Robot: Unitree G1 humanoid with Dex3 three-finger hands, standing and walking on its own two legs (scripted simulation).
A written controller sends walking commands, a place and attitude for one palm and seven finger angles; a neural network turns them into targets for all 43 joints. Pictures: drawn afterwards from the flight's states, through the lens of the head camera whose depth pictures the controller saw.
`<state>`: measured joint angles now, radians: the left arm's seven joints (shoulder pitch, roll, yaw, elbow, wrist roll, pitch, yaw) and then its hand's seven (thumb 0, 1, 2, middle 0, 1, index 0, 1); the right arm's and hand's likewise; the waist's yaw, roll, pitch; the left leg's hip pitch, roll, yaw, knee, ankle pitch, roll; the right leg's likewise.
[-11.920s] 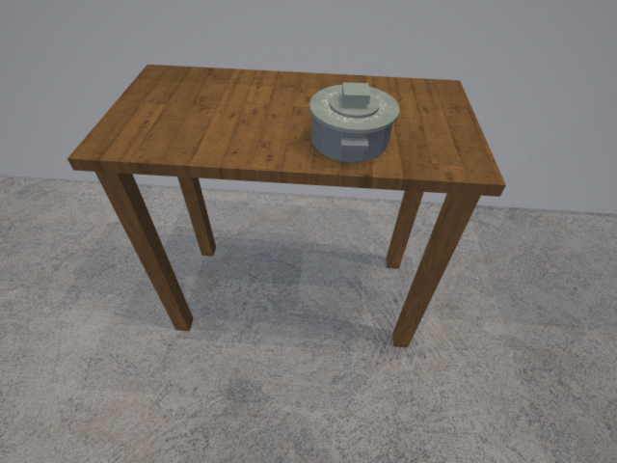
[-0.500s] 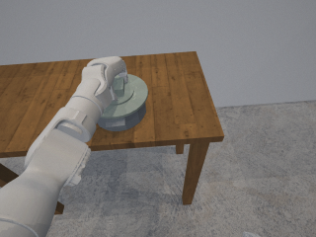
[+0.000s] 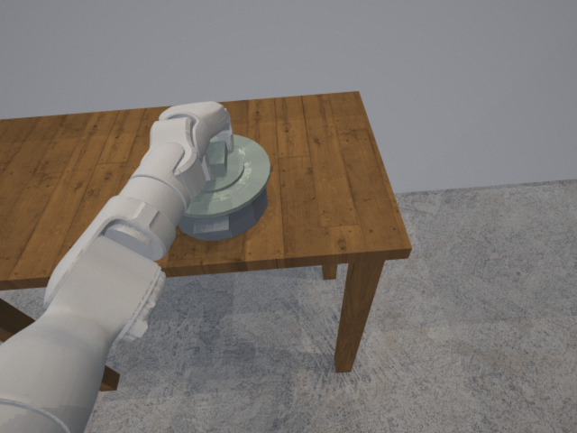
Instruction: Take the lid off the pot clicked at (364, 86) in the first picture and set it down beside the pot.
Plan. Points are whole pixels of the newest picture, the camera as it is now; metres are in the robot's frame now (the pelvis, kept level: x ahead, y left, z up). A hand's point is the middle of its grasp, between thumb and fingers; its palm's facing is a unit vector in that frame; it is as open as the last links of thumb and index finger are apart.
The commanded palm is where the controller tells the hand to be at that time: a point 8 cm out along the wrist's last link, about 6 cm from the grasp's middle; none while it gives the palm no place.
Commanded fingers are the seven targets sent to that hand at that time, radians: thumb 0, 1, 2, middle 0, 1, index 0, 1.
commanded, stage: close the fingers and squeeze the knob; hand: left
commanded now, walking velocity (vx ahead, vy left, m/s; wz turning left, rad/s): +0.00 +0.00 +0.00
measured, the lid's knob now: (209, 157) +0.49 +0.11 +0.12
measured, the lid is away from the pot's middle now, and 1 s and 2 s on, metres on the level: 0.01 0.01 0.02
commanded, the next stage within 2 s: lift the lid straight up in 0.48 s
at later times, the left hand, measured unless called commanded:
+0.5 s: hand (204, 160) +0.47 +0.11 +0.14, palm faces -0.38 -0.04 -0.92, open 9.1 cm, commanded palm +0.46 +0.10 +0.19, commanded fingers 0.00 0.50 1.07 -0.67 -0.99 -0.66 -1.01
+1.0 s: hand (204, 149) +0.47 +0.11 +0.15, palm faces -0.35 -0.10 -0.93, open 9.0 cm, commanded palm +0.46 +0.11 +0.23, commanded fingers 0.00 0.53 1.08 -0.67 -1.00 -0.67 -1.01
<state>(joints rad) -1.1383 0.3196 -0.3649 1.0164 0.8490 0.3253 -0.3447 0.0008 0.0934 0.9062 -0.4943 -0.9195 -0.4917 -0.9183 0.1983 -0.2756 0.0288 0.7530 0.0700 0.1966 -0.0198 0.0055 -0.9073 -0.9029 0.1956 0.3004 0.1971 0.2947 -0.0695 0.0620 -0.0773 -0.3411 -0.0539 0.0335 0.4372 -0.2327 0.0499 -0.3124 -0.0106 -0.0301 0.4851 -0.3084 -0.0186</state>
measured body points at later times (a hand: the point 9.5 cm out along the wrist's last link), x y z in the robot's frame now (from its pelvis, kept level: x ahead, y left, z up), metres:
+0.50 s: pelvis +0.00 +0.00 +0.00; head +0.03 -0.03 +0.45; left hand +0.48 +0.11 +0.19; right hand +0.07 -0.26 -0.15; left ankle -0.02 +0.09 -0.74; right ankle -0.05 -0.10 -0.74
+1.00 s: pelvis +0.00 +0.00 +0.00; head +0.03 -0.03 +0.45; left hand +0.48 +0.11 +0.21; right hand +0.09 -0.26 -0.14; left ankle -0.02 +0.09 -0.74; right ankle -0.05 -0.10 -0.74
